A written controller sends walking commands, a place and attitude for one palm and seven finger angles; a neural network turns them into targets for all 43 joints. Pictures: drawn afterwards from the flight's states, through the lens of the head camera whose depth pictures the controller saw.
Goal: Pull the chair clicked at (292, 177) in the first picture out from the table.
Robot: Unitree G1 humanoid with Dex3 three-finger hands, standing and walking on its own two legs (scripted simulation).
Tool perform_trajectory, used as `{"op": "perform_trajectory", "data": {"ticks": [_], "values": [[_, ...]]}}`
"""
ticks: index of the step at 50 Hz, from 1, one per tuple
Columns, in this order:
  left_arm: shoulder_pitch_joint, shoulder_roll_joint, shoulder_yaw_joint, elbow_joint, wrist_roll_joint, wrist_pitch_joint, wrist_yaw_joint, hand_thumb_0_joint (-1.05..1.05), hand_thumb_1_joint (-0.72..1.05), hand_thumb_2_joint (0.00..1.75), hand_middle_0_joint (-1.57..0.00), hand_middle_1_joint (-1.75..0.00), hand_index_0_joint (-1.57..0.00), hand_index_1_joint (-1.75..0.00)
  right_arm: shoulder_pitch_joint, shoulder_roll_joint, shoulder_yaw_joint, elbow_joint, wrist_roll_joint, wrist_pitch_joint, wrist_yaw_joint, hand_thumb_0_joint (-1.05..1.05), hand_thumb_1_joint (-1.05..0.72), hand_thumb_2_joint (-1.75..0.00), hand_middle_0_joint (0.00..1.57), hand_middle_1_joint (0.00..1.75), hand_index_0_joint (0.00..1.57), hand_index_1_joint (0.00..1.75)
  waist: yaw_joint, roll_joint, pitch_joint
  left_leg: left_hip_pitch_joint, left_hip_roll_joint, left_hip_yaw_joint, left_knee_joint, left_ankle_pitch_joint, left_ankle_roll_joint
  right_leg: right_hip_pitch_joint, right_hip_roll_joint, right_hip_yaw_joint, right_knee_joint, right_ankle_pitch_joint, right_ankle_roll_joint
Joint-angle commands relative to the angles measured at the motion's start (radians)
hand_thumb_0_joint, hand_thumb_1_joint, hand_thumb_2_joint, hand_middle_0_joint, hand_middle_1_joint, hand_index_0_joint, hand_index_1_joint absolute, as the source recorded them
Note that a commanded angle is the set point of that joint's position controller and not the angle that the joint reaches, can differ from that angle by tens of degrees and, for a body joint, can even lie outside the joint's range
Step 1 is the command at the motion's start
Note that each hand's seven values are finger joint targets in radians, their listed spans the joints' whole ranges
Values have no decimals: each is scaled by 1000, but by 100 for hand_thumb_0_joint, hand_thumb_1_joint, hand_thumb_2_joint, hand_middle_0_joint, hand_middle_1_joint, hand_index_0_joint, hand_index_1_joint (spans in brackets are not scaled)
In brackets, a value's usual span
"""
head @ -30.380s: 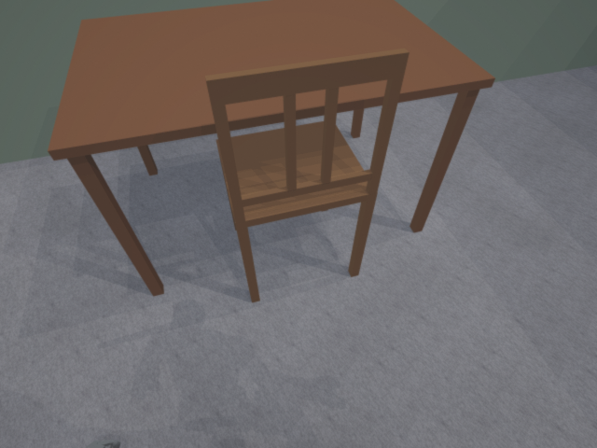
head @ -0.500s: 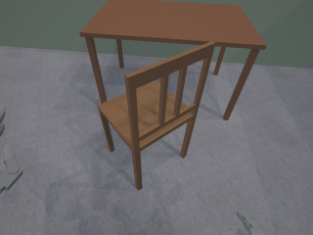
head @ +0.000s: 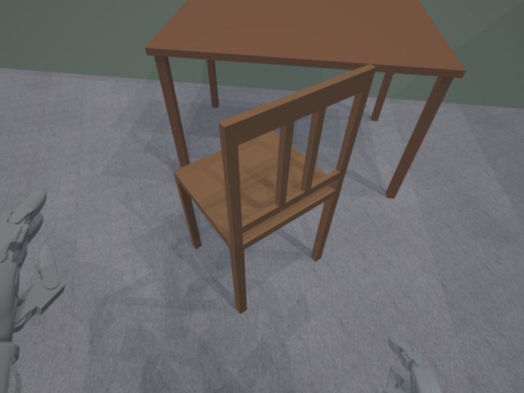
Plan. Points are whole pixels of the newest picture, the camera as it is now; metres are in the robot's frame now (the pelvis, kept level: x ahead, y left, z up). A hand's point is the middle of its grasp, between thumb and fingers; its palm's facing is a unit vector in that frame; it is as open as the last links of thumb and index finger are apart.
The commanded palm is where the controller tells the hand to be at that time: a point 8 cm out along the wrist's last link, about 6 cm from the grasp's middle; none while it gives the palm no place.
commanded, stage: let the arm hang, fingers relaxed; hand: left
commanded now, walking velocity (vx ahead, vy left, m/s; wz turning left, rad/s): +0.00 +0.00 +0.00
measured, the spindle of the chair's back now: (283, 167) +0.66 -0.02 -0.08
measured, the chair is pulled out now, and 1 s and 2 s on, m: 0.49 0.49 0.49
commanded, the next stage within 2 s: look to check the result in 1.06 s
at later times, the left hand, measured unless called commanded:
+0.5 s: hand out of the picture +0.00 +0.20 -0.17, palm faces +0.03 -0.97 -0.25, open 7.2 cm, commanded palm none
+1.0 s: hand out of the picture -0.01 +0.15 -0.17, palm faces +0.05 -0.99 -0.15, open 7.3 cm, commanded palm none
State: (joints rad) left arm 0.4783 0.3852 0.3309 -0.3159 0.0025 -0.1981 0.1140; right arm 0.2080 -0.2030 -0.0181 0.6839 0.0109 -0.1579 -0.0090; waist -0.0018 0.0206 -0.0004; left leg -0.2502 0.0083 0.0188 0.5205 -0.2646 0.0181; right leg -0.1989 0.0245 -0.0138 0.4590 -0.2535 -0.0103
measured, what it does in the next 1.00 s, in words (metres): stands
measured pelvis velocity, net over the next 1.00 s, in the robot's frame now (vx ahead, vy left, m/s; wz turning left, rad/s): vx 0.00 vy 0.00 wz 0.01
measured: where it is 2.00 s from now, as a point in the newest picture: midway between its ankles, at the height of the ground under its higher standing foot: outside the picture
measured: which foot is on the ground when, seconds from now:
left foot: down 0.00-1.00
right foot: down 0.00-1.00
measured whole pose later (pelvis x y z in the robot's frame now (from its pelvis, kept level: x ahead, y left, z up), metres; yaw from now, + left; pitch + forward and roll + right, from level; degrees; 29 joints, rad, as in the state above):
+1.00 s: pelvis +0.00 +0.00 +0.00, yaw +1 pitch -1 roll +0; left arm 0.31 0.11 -0.01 1.12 0.00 0.00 0.04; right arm 0.31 -0.13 -0.01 1.12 -0.01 -0.01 -0.04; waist 0.00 0.00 0.03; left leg -0.18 -0.01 0.01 0.44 -0.24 0.02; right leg -0.14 0.00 -0.02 0.42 -0.26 -0.01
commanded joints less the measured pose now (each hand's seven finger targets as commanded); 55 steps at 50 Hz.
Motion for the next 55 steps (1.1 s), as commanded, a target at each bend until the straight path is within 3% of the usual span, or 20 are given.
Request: {"op": "perform_trajectory", "data": {"ticks": [1,2,4,5,10,11,13,14,15,16,17,25,27,31,37,48,55], "values": [[-64,-114,-232,545,37,184,-107,0,90,90,-20,-30,-20,-30,18,-104,-49,24,-26,79,20,0,-90,-90,20,30,20,30,-22,-83,-71,-24,85,-99,32,242,35,-96,-121,47,86,202,-26],[-96,-100,-239,596,36,184,-108,0,90,90,-20,-30,-20,-30,7,-115,-42,17,-35,89,18,0,-90,-90,20,30,20,30,-14,-126,-66,-51,82,-121,30,269,42,-65,-122,54,77,229,-25],[-162,-69,-247,713,32,183,-102,0,90,90,-20,-30,-20,-30,-3,-127,-45,30,-39,108,13,0,-90,-90,20,30,20,30,-11,-232,-65,-30,54,-111,55,311,32,-29,-154,89,53,322,-51],[-187,-57,-253,775,29,186,-99,0,90,90,-20,-30,-20,-30,0,-129,-43,45,-38,118,10,0,-90,-90,20,30,20,30,-14,-221,-64,-3,47,-105,45,311,28,-20,-164,98,38,336,-57],[-220,-44,-289,1059,10,194,-89,0,90,90,-20,-30,-20,-30,-10,-121,-16,156,-34,136,-3,0,-90,-90,20,30,20,30,2,67,-35,59,67,-118,-62,348,24,27,-125,93,-13,230,-34],[-216,-39,-293,1103,7,193,-87,0,90,90,-20,-30,-20,-30,-7,-117,-12,175,-30,139,-7,0,-90,-90,20,30,20,30,4,70,-24,62,69,-120,-69,335,23,32,-119,87,-30,213,-31],[-182,-90,-278,1154,11,190,-84,0,90,90,-20,-30,-20,-30,31,-91,-16,209,-35,137,-15,0,-90,-90,20,30,20,30,4,135,-73,96,73,-112,-77,302,27,60,-120,78,-53,209,-36],[-188,-85,-284,1175,8,191,-83,0,90,90,-20,-30,-20,-30,42,-86,-16,226,-33,140,-15,0,-90,-90,20,30,20,30,1,164,-64,89,72,-111,-87,271,26,64,-117,73,-59,189,-38],[-192,-86,-288,1193,6,192,-83,0,90,90,-20,-30,-20,-30,57,-80,-14,239,-32,142,-16,0,-90,-90,20,30,20,30,1,158,-58,78,75,-114,-100,247,27,71,-114,68,-66,174,-37],[-200,-88,-294,1209,4,193,-83,0,90,90,-20,-30,-20,-30,66,-80,-14,247,-29,147,-18,0,-90,-90,20,30,20,30,2,91,-25,56,81,-125,-113,211,30,68,-106,58,-82,148,-36],[-201,-94,-298,1227,4,194,-84,0,90,90,-20,-30,-20,-30,79,-85,-15,260,-28,148,-18,0,-90,-90,20,30,20,30,1,65,-14,49,83,-128,-127,184,32,65,-109,59,-91,131,-35],[-169,-111,-316,1338,1,194,-81,0,90,90,-20,-30,-20,-30,148,-64,-9,338,-25,150,-21,0,-90,-90,20,30,20,30,-1,-45,53,51,80,-122,-162,102,34,20,-111,69,-126,60,-36],[-154,-113,-318,1353,1,194,-80,0,90,90,-20,-30,-20,-30,153,-58,-7,351,-25,151,-21,0,-90,-90,20,30,20,30,0,-24,68,46,78,-118,-168,89,35,8,-112,73,-130,42,-38],[-134,-122,-322,1379,1,191,-77,0,90,90,-20,-30,-20,-30,160,-46,-6,375,-22,149,-23,0,-90,-90,20,30,20,30,2,-53,83,56,76,-111,-166,99,36,-11,-112,76,-133,41,-36],[-120,-143,-321,1396,3,190,-73,0,90,90,-20,-30,-20,-30,168,-26,-4,397,-23,147,-25,0,-90,-90,20,30,20,30,-2,-32,105,49,74,-109,-174,81,33,-27,-108,82,-130,27,-34],[-93,-173,-318,1413,2,183,-70,0,90,90,-20,-30,-20,-30,170,1,-6,413,-23,138,-33,0,-90,-90,20,30,20,30,-1,-10,80,78,73,-97,-153,173,31,-8,-112,80,-119,114,-33],[-92,-177,-318,1413,2,184,-71,0,90,90,-20,-30,-20,-30,177,-1,-6,415,-22,138,-34,0,-90,-90,20,30,20,30,-1,-6,86,77,75,-100,-158,161,32,-8,-110,77,-120,104,-31]]}}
